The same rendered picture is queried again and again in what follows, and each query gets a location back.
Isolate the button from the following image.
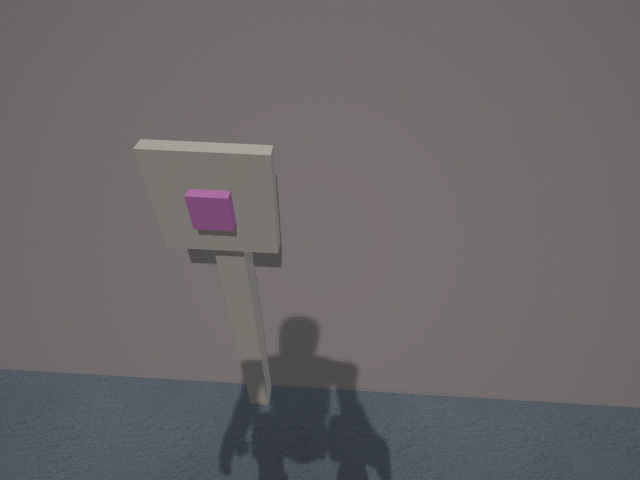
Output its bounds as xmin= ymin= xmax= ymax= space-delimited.
xmin=184 ymin=189 xmax=236 ymax=231

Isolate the panel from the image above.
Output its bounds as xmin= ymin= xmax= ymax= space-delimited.
xmin=133 ymin=139 xmax=280 ymax=405

